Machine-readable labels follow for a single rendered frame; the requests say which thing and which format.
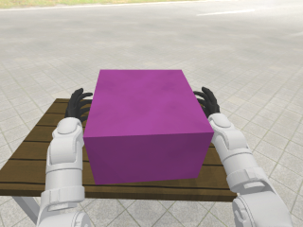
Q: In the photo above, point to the right robot forearm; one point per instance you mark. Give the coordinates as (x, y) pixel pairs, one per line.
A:
(244, 176)

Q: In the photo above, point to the carton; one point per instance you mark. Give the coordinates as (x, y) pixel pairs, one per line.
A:
(145, 125)

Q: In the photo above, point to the left robot forearm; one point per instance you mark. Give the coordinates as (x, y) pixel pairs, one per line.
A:
(63, 179)

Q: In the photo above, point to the robot left upper arm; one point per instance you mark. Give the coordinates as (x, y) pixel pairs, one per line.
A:
(72, 219)

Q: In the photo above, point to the robot right upper arm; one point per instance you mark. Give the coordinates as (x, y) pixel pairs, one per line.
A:
(262, 209)

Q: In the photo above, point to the robot left hand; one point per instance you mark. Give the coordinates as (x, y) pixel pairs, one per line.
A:
(74, 105)

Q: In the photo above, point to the robot right hand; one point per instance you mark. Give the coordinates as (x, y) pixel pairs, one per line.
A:
(209, 101)

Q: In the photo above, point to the table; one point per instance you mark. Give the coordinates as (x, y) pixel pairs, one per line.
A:
(23, 175)

